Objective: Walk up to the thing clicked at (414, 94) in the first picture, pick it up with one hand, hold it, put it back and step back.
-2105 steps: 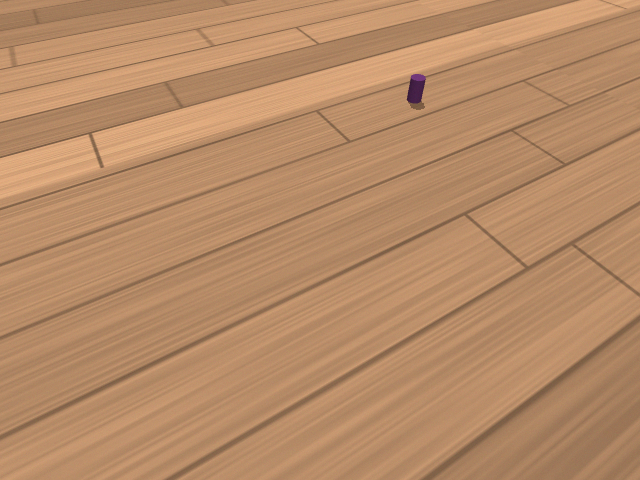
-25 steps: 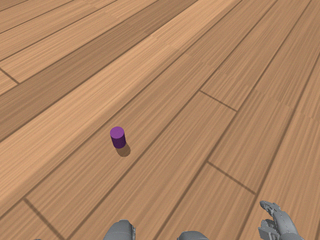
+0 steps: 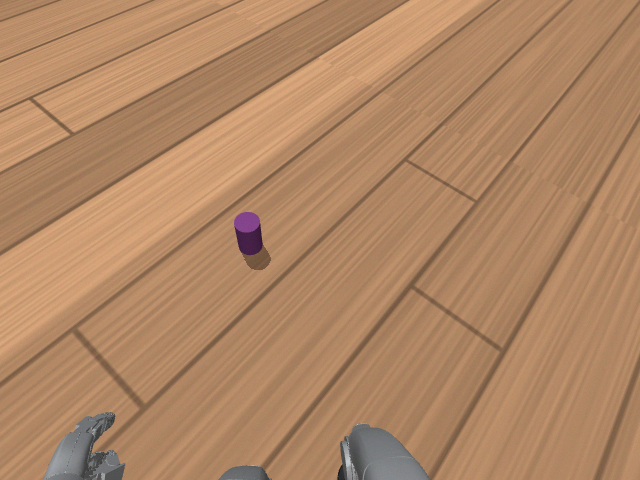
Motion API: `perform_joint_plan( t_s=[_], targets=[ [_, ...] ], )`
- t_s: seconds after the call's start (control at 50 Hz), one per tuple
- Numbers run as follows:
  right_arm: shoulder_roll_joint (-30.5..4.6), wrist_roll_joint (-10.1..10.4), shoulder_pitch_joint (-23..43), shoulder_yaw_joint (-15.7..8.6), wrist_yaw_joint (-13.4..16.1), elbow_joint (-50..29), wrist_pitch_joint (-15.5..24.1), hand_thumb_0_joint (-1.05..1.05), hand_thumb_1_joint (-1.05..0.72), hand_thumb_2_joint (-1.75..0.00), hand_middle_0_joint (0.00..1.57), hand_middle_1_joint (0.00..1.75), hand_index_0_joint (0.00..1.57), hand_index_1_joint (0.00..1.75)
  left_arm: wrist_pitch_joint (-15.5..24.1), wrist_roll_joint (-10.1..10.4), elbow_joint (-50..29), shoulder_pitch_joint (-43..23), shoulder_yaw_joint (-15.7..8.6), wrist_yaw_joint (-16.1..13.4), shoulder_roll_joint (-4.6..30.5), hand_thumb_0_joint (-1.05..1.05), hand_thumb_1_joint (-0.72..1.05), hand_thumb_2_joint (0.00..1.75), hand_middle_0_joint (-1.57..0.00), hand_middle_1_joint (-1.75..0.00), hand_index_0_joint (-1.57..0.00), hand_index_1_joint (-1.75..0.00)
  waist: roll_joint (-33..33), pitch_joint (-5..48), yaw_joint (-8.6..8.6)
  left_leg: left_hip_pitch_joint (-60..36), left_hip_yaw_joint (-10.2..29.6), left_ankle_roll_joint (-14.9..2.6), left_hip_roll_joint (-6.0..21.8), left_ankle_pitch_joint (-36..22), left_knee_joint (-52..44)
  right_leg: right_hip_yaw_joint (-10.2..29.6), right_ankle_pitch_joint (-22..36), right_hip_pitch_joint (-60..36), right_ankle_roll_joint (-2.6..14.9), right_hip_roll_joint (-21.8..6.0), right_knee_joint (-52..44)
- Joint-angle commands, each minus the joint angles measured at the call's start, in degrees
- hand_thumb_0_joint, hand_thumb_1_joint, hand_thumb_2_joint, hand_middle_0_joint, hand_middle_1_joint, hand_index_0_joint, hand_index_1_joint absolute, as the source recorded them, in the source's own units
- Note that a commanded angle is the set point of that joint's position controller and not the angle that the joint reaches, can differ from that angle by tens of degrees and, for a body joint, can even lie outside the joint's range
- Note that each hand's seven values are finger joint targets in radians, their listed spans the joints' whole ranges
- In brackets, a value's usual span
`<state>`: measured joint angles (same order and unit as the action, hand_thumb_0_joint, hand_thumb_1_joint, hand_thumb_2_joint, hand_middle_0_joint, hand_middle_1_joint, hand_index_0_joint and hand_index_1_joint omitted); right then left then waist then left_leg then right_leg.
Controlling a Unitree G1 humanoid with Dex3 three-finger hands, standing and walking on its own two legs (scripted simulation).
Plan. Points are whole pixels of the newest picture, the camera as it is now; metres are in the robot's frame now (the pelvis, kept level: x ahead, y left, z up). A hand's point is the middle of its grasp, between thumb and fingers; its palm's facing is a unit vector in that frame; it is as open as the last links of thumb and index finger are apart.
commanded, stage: step back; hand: left
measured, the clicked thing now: (248, 234) +0.90 +0.19 -0.69
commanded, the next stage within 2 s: stand in 1.46 s
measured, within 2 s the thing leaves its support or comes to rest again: neither
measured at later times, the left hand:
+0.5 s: hand out of the picture -0.09 +0.23 -0.12, palm faces -0.02 -0.90 -0.44, open 7.4 cm
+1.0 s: hand out of the picture -0.12 +0.21 -0.13, palm faces +0.06 -0.93 -0.37, open 7.3 cm
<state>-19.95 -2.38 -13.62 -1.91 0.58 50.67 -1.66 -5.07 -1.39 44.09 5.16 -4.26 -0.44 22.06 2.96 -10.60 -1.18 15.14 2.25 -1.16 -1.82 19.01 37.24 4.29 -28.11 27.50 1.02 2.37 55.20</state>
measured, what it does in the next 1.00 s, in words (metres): walks backwards: right foot, then left foot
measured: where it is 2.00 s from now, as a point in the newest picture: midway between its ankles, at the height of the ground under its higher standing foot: outside the picture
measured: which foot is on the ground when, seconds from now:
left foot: down 0.00-0.28, up 0.30-0.56, down 0.58-0.86, up 0.88-1.00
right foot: up 0.00-0.22, down 0.24-1.00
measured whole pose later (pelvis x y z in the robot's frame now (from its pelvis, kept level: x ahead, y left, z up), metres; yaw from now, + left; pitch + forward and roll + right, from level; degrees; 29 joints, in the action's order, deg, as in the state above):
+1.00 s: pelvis -0.16 -0.05 +0.01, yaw +2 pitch -3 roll +0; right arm -22.4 -1.7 -12.8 -3.4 -1.0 56.3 -0.7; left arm 2.8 -2.6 56.4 13.2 -3.1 0.8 19.3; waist -2.1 -3.0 2.1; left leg 19.7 4.7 -0.7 -0.7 27.5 48.8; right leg -3.1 -15.0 13.8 2.2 -0.2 31.4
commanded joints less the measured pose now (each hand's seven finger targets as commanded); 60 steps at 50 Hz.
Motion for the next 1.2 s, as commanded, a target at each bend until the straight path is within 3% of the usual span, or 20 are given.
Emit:
perform_joint_plan(
  t_s=[0.0, 0.1, 0.22, 0.26, 0.28, 0.3, 0.36, 0.48, 0.56, 0.6, 0.62, 0.64, 0.7, 0.8, 0.84, 0.88, 1.1, 1.14, 1.16, 1.18],
  targets=[
    [-16.7, -0.3, 7.6, -4.3, 2.1, -7.2, 2.3, 0.0, -0.9, -0.9, 0.2, 0.3, 0.2, 0.3, 1.2, 1.0, -3.1, 4.3, -3.9, -0.5, 11.1, 0.0, 0.9, 0.9, -0.2, -0.3, -0.2, -0.3, -8.6, 9.7, 4.11, 1.9, 11.5, -12.07, 16.6, -31.9, -12.5, 7.2, -1.6, -0.3, 0.16, 3.1, 19.1],
    [-15.4, 0.0, 2.3, -4.6, 1.6, -6.5, 1.3, 0.0, -0.9, -0.9, 0.2, 0.3, 0.2, 0.3, 2.6, 0.2, -3.1, 2.9, -3.2, -0.2, 9.3, 0.0, 0.9, 0.9, -0.2, -0.3, -0.2, -0.3, -12.3, 11.0, -0.01, -9.4, 9.4, -12.36, 14.2, -30.8, -8.5, 2.3, -2.3, 0.7, -2.8, 1.0, 1.5],
    [-16.7, 1.2, 7.4, -4.4, 0.7, -7.6, -1.0, 0.0, -0.9, -0.9, 0.2, 0.3, 0.2, 0.3, 4.5, -0.3, 4.0, 11.8, -2.8, -0.7, 9.7, 0.0, 0.9, 0.9, -0.2, -0.3, -0.2, -0.3, -14.6, 17.7, 3.24, -2.8, 5.3, -7.25, 11.5, -19.5, 0.9, -4.4, 16.1, -18.8, -0.54, -1.1, -35.4],
    [-10.8, 1.8, 6.6, -2.7, 0.9, -9.6, -0.7, 0.0, -0.9, -0.9, 0.2, 0.3, 0.2, 0.3, 4.7, -1.5, 3.1, 10.6, -5.3, -0.4, 18.6, 0.0, 0.9, 0.9, -0.2, -0.3, -0.2, -0.3, 8.0, 13.0, 2.47, 21.6, 1.7, -0.58, -1.7, 10.6, 12.8, 20.6, 12.9, -22.5, 5.37, -15.8, -34.4],
    [-13.3, 1.5, 9.4, -4.1, 2.0, -9.3, -0.8, 0.0, -0.9, -0.9, 0.2, 0.3, 0.2, 0.3, 4.7, -1.9, 1.0, 6.6, -6.0, -0.7, 23.8, 0.0, 0.9, 0.9, -0.2, -0.3, -0.2, -0.3, 13.0, 10.9, 6.14, 15.4, 6.9, 1.42, -1.6, 17.4, 24.2, 32.0, 11.7, -6.3, 15.79, -27.2, -38.2],
    [-15.9, 1.8, 8.3, -5.4, 1.8, -7.9, -0.7, 0.0, -0.9, -0.9, 0.2, 0.3, 0.2, 0.3, 4.9, -1.2, 0.0, 2.5, -5.5, -1.0, 21.7, 0.0, 0.9, 0.9, -0.2, -0.3, -0.2, -0.3, 10.3, 6.6, 3.47, 10.5, 9.6, 1.44, 1.1, 15.4, 29.4, 31.1, 9.7, 2.9, 16.15, -27.9, -39.7],
    [-13.3, 2.2, 3.9, -3.8, 1.0, -4.2, -0.5, 0.0, -0.9, -0.9, 0.2, 0.3, 0.2, 0.3, 5.6, -1.1, 0.4, -1.1, -3.6, -1.2, 13.7, 0.0, 0.9, 0.9, -0.2, -0.3, -0.2, -0.3, 1.9, 6.7, -0.46, 13.8, 7.4, 0.95, -4.0, 6.5, 30.3, 7.7, 23.0, -7.7, 8.5, -14.3, -30.1],
    [-12.3, 0.7, 6.1, -3.3, -0.1, -3.5, 1.3, 0.0, -0.9, -0.9, 0.2, 0.3, 0.2, 0.3, 6.5, -1.8, 2.8, 8.1, -4.5, -0.5, 14.7, 0.0, 0.9, 0.9, -0.2, -0.3, -0.2, -0.3, 8.4, 9.2, 5.94, 14.9, 2.5, 2.48, 0.5, 10.9, 7.6, 13.5, -8.9, -20.7, 9.76, -15.6, -34.8],
    [-12.5, 0.1, -0.6, -4.5, -0.5, 0.9, 2.8, 0.0, -0.9, -0.9, 0.2, 0.3, 0.2, 0.3, 5.4, -1.0, 2.5, 5.8, -3.0, 0.1, 13.8, 0.0, 0.9, 0.9, -0.2, -0.3, -0.2, -0.3, 5.0, 10.7, 1.77, -7.8, -1.2, -0.3, -0.3, 2.1, -19.0, 6.9, -0.3, -9.6, 6.62, -13.9, -27.0],
    [-17.6, -1.0, -1.2, -6.0, -0.2, 0.9, 3.5, 0.0, -0.9, -0.9, 0.2, 0.3, 0.2, 0.3, 5.7, 0.3, 2.2, 7.4, -0.8, 0.3, 6.6, 0.0, 0.9, 0.9, -0.2, -0.3, -0.2, -0.3, -14.1, 11.5, 1.43, -17.8, 27.6, -6.11, 16.1, 13.8, -24.5, -3.9, -1.3, 9.2, 0.04, -2.8, -8.2],
    [-22.0, -0.5, 0.8, -6.2, -0.5, -0.1, 3.4, 0.0, -0.9, -0.9, 0.2, 0.3, 0.2, 0.3, 5.8, 0.1, 3.0, 2.5, -2.4, -0.2, 12.1, 0.0, 0.9, 0.9, -0.2, -0.3, -0.2, -0.3, -11.3, 6.8, -0.67, -3.5, 33.4, -12.73, 21.8, 27.9, -26.2, -2.1, -4.2, 5.6, -0.35, -5.0, -5.7],
    [-20.9, 0.0, 4.2, -5.9, -0.7, -0.4, 3.5, 0.0, -0.9, -0.9, 0.2, 0.3, 0.2, 0.3, 6.2, -0.1, 3.6, 2.0, -3.0, 0.2, 14.8, 0.0, 0.9, 0.9, -0.2, -0.3, -0.2, -0.3, -9.9, 3.0, 0.63, 5.3, 30.6, -13.39, 21.6, 29.6, -26.8, -1.1, -3.9, -0.5, 0.05, -5.9, -3.6],
    [-14.2, -0.4, 6.1, -4.0, -0.7, -0.5, 3.9, 0.0, -0.9, -0.9, 0.2, 0.3, 0.2, 0.3, 7.2, 0.4, 5.4, 5.0, -2.2, 1.2, 11.3, 0.0, 0.9, 0.9, -0.2, -0.3, -0.2, -0.3, -10.2, 2.7, 2.02, 1.1, 14.3, -7.8, 12.3, 12.2, -22.2, -3.9, 4.2, -3.2, 0.37, -4.6, -13.0],
    [-12.3, 0.9, 5.8, -3.4, -1.3, 0.0, 2.1, 0.0, -0.9, -0.9, 0.2, 0.3, 0.2, 0.3, 8.2, -0.3, 9.5, 10.7, -2.4, 0.1, 10.1, 0.0, 0.9, 0.9, -0.2, -0.3, -0.2, -0.3, -9.3, 7.9, 4.24, 9.3, 6.1, -3.75, 7.9, 13.1, -10.1, -6.1, 11.8, -24.6, 0.61, -1.1, -31.1],
    [-8.6, 1.2, 5.1, -2.3, -1.0, -1.1, 2.0, 0.0, -0.9, -0.9, 0.2, 0.3, 0.2, 0.3, 9.0, -1.4, 9.7, 12.8, -4.1, -0.7, 16.6, 0.0, 0.9, 0.9, -0.2, -0.3, -0.2, -0.3, 4.8, 8.7, 5.53, 21.0, 1.9, -0.33, -1.0, 13.4, 8.9, 23.2, -9.2, -27.3, 6.97, -18.2, -42.5],
    [-14.2, 0.5, 1.5, -4.3, -0.4, 1.3, 1.9, 0.0, -0.9, -0.9, 0.2, 0.3, 0.2, 0.3, 9.0, -1.1, 7.4, 5.3, -4.6, -0.4, 18.8, 0.0, 0.9, 0.9, -0.2, -0.3, -0.2, -0.3, 1.2, 1.9, 2.89, 14.0, 5.4, 0.24, 3.5, 13.2, 16.7, 29.6, -21.0, -10.5, 13.88, -26.5, -45.2],
    [-11.6, 0.1, -1.4, -4.2, -0.1, 5.3, 3.8, 0.0, -0.9, -0.9, 0.2, 0.3, 0.2, 0.3, 7.7, 0.5, 7.1, 1.4, -0.7, 0.2, 10.0, 0.0, 0.9, 0.9, -0.2, -0.3, -0.2, -0.3, -0.1, 13.0, -0.24, -8.8, 0.3, 0.46, 3.9, -11.6, -13.8, -1.5, 24.0, -8.9, 3.28, -10.9, -21.5],
    [-16.0, 0.1, 5.1, -4.1, 0.4, 3.4, 4.3, 0.0, -0.9, -0.9, 0.2, 0.3, 0.2, 0.3, 6.7, 1.8, 7.9, 4.0, 0.2, 0.1, 7.4, 0.0, 0.9, 0.9, -0.2, -0.3, -0.2, -0.3, -9.5, 12.7, 3.41, -5.2, 17.2, -5.51, 17.4, -10.9, -18.6, -5.6, 9.8, -6.6, -0.32, -3.4, -16.4],
    [-18.2, 0.5, 7.3, -4.3, 0.2, 2.9, 3.9, 0.0, -0.9, -0.9, 0.2, 0.3, 0.2, 0.3, 6.2, 1.6, 9.6, 4.4, -0.5, -0.1, 10.3, 0.0, 0.9, 0.9, -0.2, -0.3, -0.2, -0.3, -9.6, 12.1, 2.88, 2.4, 16.5, -9.69, 18.8, -4.7, -17.7, -4.8, 1.4, -13.5, -0.03, -4.0, -16.7],
    [-17.1, 0.6, 9.1, -3.9, 0.1, 3.2, 3.6, 0.0, -0.9, -0.9, 0.2, 0.3, 0.2, 0.3, 6.4, 1.2, 10.7, 4.8, -0.4, -0.1, 10.6, 0.0, 0.9, 0.9, -0.2, -0.3, -0.2, -0.3, -8.6, 10.8, 3.79, 5.7, 13.8, -8.28, 16.9, -4.2, -16.4, -4.5, 3.1, -17.7, 0.35, -4.6, -20.5]
  ],
)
